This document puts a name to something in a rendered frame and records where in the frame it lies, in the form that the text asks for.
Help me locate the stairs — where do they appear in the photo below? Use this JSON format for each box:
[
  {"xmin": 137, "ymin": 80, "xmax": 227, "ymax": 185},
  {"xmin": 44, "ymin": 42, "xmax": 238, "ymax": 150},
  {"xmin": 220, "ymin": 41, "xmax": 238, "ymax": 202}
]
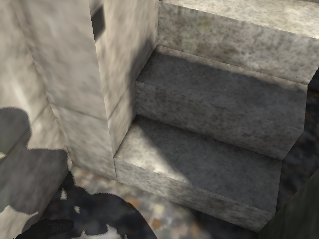
[{"xmin": 113, "ymin": 0, "xmax": 319, "ymax": 233}]

